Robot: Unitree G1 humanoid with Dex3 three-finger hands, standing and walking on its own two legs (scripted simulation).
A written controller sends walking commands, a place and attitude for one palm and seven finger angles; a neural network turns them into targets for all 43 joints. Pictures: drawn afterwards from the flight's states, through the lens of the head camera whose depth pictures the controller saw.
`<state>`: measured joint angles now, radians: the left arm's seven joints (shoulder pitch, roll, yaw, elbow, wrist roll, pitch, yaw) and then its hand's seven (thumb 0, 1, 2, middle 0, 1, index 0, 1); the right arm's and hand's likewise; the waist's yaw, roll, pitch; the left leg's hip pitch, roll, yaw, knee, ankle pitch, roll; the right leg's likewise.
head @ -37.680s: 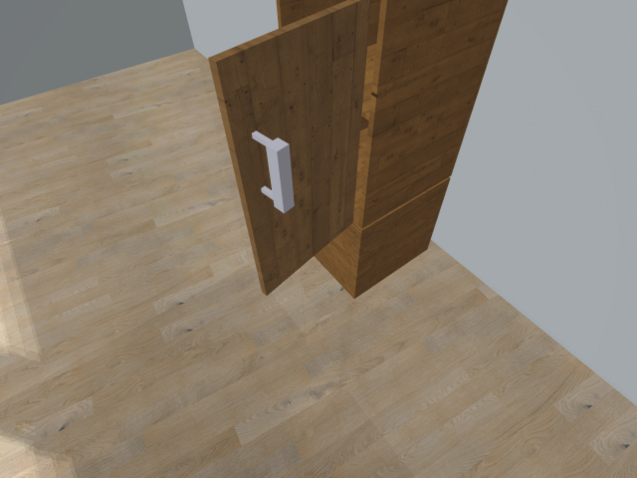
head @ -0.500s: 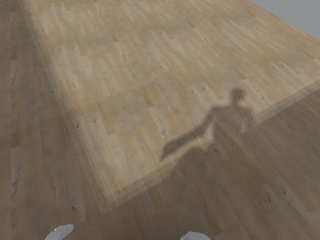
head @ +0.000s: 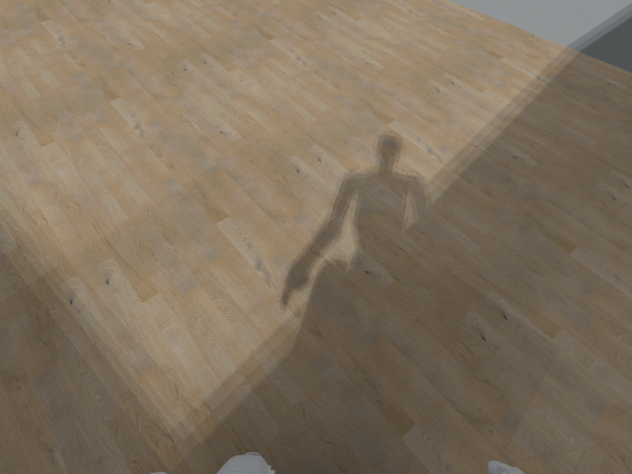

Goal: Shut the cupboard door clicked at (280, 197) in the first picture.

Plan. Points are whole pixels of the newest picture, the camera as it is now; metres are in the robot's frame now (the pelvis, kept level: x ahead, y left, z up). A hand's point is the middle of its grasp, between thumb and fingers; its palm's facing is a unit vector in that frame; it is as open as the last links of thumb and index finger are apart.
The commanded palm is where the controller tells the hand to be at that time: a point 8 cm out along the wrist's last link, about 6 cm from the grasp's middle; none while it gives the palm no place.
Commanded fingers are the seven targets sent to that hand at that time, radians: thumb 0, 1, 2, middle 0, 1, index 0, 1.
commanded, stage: turn to face it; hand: left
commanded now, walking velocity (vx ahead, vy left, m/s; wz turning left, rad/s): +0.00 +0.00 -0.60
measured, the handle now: out of the picture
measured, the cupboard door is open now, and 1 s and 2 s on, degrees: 60 60 60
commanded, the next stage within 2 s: take the last steps up to it in 1.88 s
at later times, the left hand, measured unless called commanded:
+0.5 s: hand (214, 420) +0.20 +0.16 -0.15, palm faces -0.30 -0.91 -0.29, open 7.4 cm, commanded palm none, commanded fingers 0.00 0.90 0.90 -0.20 -0.30 -0.20 -0.30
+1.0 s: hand (235, 374) +0.27 +0.15 -0.16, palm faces -0.55 -0.82 -0.19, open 7.4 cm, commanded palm none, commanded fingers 0.00 0.90 0.90 -0.20 -0.30 -0.20 -0.30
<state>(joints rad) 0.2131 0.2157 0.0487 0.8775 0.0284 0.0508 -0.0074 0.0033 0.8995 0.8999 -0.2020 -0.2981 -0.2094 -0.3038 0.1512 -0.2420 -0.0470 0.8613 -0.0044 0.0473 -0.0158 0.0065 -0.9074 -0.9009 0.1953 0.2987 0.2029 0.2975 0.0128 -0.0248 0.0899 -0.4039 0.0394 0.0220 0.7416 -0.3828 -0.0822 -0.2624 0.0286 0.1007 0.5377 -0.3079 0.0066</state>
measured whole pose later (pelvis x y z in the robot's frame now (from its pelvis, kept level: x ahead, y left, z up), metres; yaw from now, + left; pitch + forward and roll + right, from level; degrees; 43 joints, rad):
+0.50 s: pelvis +0.02 -0.01 -0.01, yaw -18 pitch +1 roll -1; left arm 0.14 0.23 0.05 0.85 0.03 0.03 -0.02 0.00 0.91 0.90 -0.20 -0.30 -0.20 -0.30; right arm 0.22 -0.28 -0.06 0.90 -0.01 0.08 -0.02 0.01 -0.90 -0.90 0.20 0.30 0.21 0.30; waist -0.01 0.08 0.09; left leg -0.41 0.13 0.08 1.02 -0.53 -0.06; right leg -0.29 0.00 -0.05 0.62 -0.34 -0.02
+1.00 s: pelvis +0.07 +0.02 +0.01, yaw -36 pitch +1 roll -3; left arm 0.16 0.28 0.09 0.88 0.02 0.09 -0.04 0.01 0.91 0.90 -0.20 -0.30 -0.20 -0.30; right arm 0.22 -0.20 -0.01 0.85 -0.03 0.02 -0.03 0.00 -0.90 -0.90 0.20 0.30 0.21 0.30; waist 0.01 -0.03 0.09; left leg -0.24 0.12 0.17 0.50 -0.28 0.02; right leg -0.48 -0.01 -0.02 1.12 -0.44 0.06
